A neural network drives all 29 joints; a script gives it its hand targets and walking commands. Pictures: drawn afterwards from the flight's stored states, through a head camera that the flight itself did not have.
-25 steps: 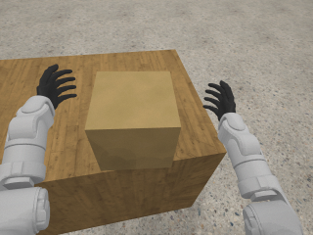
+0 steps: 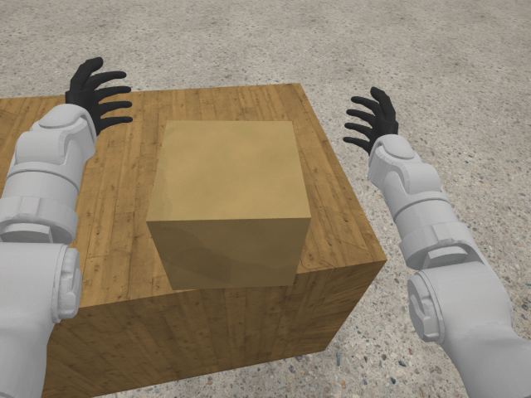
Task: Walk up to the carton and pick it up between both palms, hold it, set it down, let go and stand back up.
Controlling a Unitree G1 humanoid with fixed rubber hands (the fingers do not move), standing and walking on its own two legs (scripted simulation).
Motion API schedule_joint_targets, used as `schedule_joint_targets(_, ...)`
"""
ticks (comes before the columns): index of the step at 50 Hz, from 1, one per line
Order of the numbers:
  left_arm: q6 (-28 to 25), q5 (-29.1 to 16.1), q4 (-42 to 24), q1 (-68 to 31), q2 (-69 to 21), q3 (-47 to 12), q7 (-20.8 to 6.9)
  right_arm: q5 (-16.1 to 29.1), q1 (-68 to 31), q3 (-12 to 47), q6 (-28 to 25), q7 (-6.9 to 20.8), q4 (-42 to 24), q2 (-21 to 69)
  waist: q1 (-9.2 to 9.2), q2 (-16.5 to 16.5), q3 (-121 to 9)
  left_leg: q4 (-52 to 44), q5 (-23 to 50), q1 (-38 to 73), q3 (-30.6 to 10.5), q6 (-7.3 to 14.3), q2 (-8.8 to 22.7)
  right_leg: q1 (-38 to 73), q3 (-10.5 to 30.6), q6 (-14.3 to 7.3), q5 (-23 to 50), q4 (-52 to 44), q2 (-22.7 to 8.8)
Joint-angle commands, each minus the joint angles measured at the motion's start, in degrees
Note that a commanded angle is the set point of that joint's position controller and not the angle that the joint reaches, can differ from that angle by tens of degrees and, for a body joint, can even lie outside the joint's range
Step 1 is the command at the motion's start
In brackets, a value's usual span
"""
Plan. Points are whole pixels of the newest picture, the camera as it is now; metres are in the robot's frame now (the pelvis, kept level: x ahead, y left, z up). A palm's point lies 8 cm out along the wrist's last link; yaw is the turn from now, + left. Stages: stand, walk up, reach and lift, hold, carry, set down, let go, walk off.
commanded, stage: reach and lift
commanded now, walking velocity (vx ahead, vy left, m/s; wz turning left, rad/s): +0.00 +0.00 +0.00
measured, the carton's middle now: (232, 205) +0.44 +0.07 +0.01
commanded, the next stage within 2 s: none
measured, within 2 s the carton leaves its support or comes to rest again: neither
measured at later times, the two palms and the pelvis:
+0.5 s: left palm (104, 154) +0.43 +0.26 +0.13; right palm (371, 170) +0.43 -0.16 +0.12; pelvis -0.01 -0.01 -0.01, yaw +0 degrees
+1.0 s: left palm (131, 183) +0.43 +0.23 +0.07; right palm (359, 189) +0.43 -0.16 +0.07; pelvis -0.01 +0.00 -0.02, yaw +0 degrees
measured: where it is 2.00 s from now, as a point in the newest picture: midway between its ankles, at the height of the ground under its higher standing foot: outside the picture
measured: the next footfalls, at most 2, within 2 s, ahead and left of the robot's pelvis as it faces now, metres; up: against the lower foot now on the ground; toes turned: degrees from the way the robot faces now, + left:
none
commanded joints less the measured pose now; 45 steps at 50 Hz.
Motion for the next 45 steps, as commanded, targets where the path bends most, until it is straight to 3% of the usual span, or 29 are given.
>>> schedule_joint_targets(1, -3.0, -1.0, -4.5, -27.3, 9.6, 0.6, 0.1, 0.5, -27.8, -1.4, -2.0, 0.5, -4.1, -10.2, -0.84, 4.4, -27.0, 0.8, 22.5, 9.5, 2.0, -3.1, -2.6, 10.1, -0.2, -0.7, 18.0, 2.6, 2.9)
schedule_joint_targets(5, -5.1, -1.2, 0.2, -29.6, 9.6, -1.4, 0.1, 0.6, -29.1, -1.1, -2.8, 1.1, -0.2, -11.0, -1.54, 5.0, -27.7, 1.6, 22.1, 8.8, 1.5, -3.5, -2.4, 9.4, -0.2, -0.9, 18.1, 2.9, 2.9)
schedule_joint_targets(9, -9.2, -0.9, 7.0, -26.0, 8.8, -2.9, -0.3, 1.4, -26.9, 1.4, -4.6, 1.8, 3.9, -9.3, -0.64, 4.1, -26.2, 2.5, 22.9, 6.6, 1.2, -3.1, -2.5, 9.2, -0.1, -0.6, 18.9, 3.7, 2.7)
schedule_joint_targets(11, -11.6, -0.9, 5.4, -26.1, 8.6, -2.7, -0.5, 2.4, -27.0, 2.5, -6.4, 2.0, 1.8, -9.1, 0.13, 3.8, -27.8, 3.0, 25.5, 7.0, 0.9, -3.0, -2.8, 10.3, -0.1, -0.4, 20.3, 4.3, 2.9)
schedule_joint_targets(13, -13.3, -0.3, 8.1, -22.9, 7.6, -2.8, -1.0, 2.0, -24.0, 2.9, -7.8, 2.2, 4.2, -8.0, -0.25, 3.4, -25.6, 3.3, 25.3, 7.1, 0.9, -3.0, -2.8, 8.4, -0.1, -0.3, 19.4, 3.8, 2.7)
schedule_joint_targets(14, -14.5, -0.2, 3.9, -24.4, 8.3, -2.4, -0.9, 2.0, -24.6, 2.7, -9.0, 2.1, 0.9, -8.6, -0.16, 4.4, -28.5, 3.6, 27.5, 8.2, 1.1, -3.4, -2.9, 9.8, -0.3, -0.3, 20.9, 4.1, 2.8)
schedule_joint_targets(15, -15.4, -0.4, 4.8, -23.5, 7.9, -2.3, -0.9, 1.7, -23.5, 2.5, -9.8, 2.2, 2.8, -8.6, -0.4, 4.5, -28.3, 4.0, 27.7, 7.9, 1.1, -3.5, -2.9, 8.9, 0.0, -0.4, 20.6, 4.2, 2.8)
schedule_joint_targets(18, -19.0, -1.1, 2.8, -25.8, 8.2, -2.2, -0.5, 0.7, -25.2, 1.7, -12.6, 2.4, -0.5, -8.0, 0.33, 4.2, -30.9, 4.0, 25.8, 6.7, 1.4, -3.2, -2.8, 7.8, -0.1, -0.3, 19.1, 4.8, 2.4)
schedule_joint_targets(22, -24.3, -2.1, 7.3, -27.0, 8.1, -4.0, -0.2, -0.8, -25.7, 1.9, -15.6, 2.7, 0.2, -5.8, 0.53, 3.1, -32.1, 4.4, 19.6, 2.3, 1.8, -2.2, -2.8, 5.6, 0.5, -0.3, 13.8, 5.9, 1.4)
schedule_joint_targets(25, -28.3, -3.5, 13.1, -27.1, 6.8, -6.3, -0.3, -1.7, -25.0, 1.6, -17.8, 2.9, 3.8, -4.8, -0.51, 2.8, -32.7, 4.9, 16.5, -0.3, 1.5, -1.8, -2.5, 3.0, 0.4, -0.1, 10.5, 7.0, 0.8)
schedule_joint_targets(32, -35.3, -3.6, 24.4, -24.2, 3.2, -8.0, -1.5, -3.1, -21.3, 1.1, -24.4, 3.1, 13.2, -5.1, -2.27, 4.3, -31.4, 8.0, 19.6, -2.9, 0.7, -3.3, -1.9, -4.2, -0.9, -0.8, 9.1, 9.5, 0.9)
schedule_joint_targets(39, -38.9, -3.0, 21.1, -26.3, 1.4, -7.7, 0.0, -2.2, -23.5, 0.9, -30.1, 4.5, 12.9, -6.7, -1.56, 6.9, -41.3, 13.3, 30.5, 3.3, 0.9, -5.6, -1.4, -11.2, -2.4, -1.3, 13.2, 11.7, 2.0)
schedule_joint_targets(42, -39.0, -2.1, 22.1, -25.4, 1.2, -6.9, 0.1, -2.2, -23.1, 1.6, -30.3, 5.1, 15.1, -6.1, -0.35, 6.1, -40.6, 13.3, 28.7, 2.0, 1.2, -5.3, -1.4, -11.8, -2.4, -1.0, 11.7, 11.9, 2.0)
schedule_joint_targets(45, -40.0, -2.3, 20.3, -27.2, 0.8, -6.6, 0.8, -1.9, -24.2, 1.8, -30.8, 5.4, 12.9, -5.7, -0.06, 5.2, -43.9, 13.1, 27.5, -0.6, 1.6, -4.6, -1.5, -9.9, -1.8, -1.0, 12.7, 12.6, 1.7)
